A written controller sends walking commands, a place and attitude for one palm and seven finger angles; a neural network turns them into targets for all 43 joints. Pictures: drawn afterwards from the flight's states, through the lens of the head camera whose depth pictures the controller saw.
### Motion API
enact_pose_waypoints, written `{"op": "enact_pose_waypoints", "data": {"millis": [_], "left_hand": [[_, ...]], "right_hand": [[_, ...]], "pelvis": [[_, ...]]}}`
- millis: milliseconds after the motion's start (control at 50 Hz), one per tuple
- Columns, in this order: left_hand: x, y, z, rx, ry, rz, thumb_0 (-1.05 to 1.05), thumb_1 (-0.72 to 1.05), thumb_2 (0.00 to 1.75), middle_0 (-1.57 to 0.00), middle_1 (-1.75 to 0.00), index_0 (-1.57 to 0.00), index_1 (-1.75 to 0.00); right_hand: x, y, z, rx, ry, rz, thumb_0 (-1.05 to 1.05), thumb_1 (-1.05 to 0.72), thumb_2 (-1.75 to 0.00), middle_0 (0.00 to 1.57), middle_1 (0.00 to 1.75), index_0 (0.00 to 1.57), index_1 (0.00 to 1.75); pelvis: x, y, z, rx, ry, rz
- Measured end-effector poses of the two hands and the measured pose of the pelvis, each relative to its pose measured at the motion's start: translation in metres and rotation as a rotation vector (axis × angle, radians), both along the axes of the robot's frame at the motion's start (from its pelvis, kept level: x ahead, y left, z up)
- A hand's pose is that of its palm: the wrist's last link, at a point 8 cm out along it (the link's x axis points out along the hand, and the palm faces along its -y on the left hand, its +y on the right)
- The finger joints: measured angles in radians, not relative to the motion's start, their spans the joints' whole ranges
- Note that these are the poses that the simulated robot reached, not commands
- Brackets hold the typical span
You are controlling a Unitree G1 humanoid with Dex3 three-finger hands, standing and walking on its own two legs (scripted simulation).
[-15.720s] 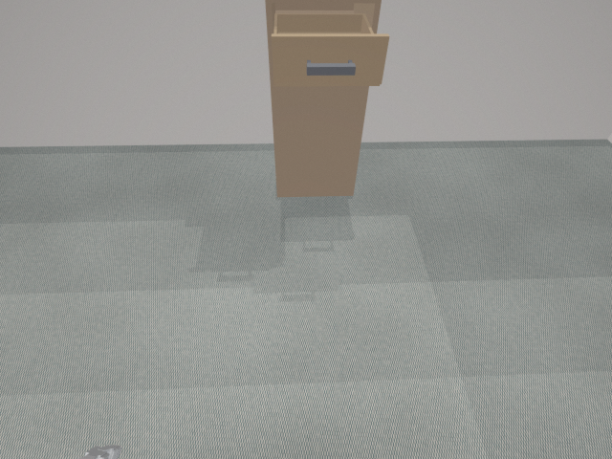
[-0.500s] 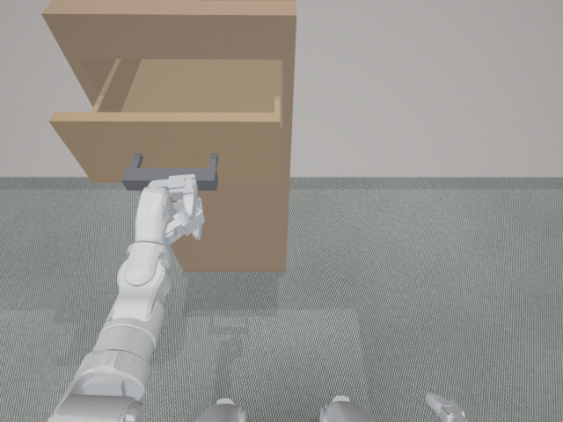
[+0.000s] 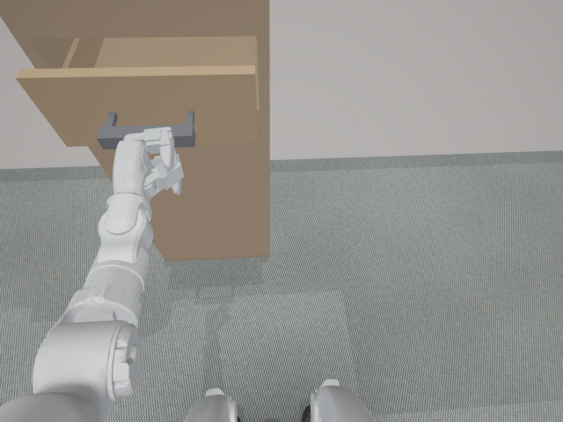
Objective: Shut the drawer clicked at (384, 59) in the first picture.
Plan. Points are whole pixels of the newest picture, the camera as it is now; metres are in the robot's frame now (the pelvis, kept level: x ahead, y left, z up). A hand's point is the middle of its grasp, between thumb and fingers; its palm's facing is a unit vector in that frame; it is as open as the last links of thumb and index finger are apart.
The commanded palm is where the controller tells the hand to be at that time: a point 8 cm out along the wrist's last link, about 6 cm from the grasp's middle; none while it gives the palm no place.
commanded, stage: push the drawer shut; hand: left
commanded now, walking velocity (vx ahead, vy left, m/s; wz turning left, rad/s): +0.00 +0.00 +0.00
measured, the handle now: (150, 127) +0.54 +0.18 +0.07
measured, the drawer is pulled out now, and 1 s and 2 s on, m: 0.09 0.00 0.00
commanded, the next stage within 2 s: pull the fist back off the drawer in 0.94 s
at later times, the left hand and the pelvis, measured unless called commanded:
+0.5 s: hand (180, 136) +0.52 +0.13 +0.07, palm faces +0.01 -1.00 -0.04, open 3.4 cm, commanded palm +0.51 +0.18 +0.07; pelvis +0.00 +0.01 -0.01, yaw -1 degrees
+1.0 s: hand (176, 123) +0.55 +0.14 +0.07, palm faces +0.01 -1.00 -0.05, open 3.1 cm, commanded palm +0.57 +0.18 +0.07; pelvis +0.00 +0.02 -0.02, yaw +0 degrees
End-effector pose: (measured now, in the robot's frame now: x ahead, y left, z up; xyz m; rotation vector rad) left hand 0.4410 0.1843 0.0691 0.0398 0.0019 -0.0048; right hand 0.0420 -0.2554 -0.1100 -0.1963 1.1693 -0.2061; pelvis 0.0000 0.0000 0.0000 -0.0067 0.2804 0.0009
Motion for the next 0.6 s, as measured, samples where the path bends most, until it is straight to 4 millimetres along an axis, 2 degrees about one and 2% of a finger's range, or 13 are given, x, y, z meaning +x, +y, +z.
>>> {"op": "enact_pose_waypoints", "data": {"millis": [200, 600], "left_hand": [[0.02, 0.001, 0.001, -0.002, -0.002, 0.004, 0.06, 0.84, 0.93, -1.4, -1.6, -1.4, -1.6], [0.071, 0.001, 0.002, -0.002, 0.011, 0.014, 0.06, 0.84, 0.93, -1.4, -1.6, -1.4, -1.6]], "right_hand": [[-0.023, -0.001, -0.001, -0.012, 0.066, -0.026, 0.0, -0.9, -0.9, 0.2, 0.3, 0.2, 0.3], [-0.061, 0.011, -0.003, -0.023, 0.193, -0.06, 0.0, -0.9, -0.9, 0.2, 0.3, 0.21, 0.3]], "pelvis": [[-0.001, 0.003, -0.003, -0.005, 0.028, -0.003], [0.0, 0.011, -0.012, -0.023, 0.1, -0.005]]}}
